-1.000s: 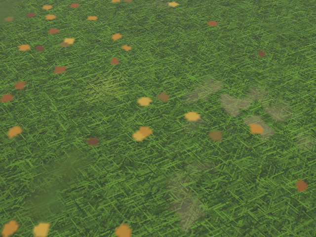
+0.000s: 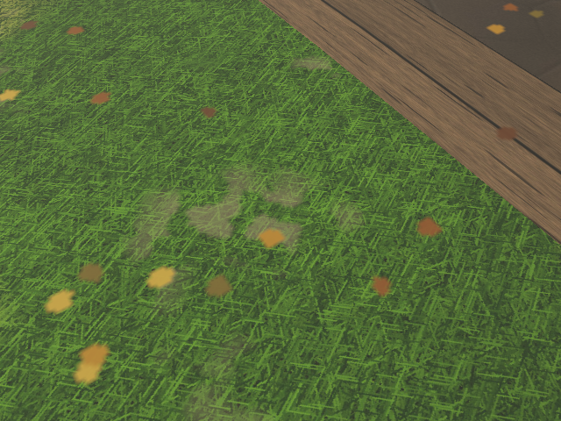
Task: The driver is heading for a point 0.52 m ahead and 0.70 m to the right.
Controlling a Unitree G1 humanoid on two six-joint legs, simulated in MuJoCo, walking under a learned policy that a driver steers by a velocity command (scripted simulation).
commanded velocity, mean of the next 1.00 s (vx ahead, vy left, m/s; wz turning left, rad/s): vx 0.00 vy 0.00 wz -0.43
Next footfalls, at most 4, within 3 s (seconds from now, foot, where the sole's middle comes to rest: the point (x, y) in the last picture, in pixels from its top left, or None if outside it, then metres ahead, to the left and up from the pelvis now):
0.02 right None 0.03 -0.10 -0.77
0.56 left None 0.07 0.08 -0.77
0.94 right None -0.04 -0.10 -0.77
1.58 right None -0.07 -0.10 -0.77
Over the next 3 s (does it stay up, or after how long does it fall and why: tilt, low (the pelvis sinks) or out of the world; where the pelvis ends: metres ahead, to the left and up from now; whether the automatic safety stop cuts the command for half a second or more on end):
stays up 0.19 -0.41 0.00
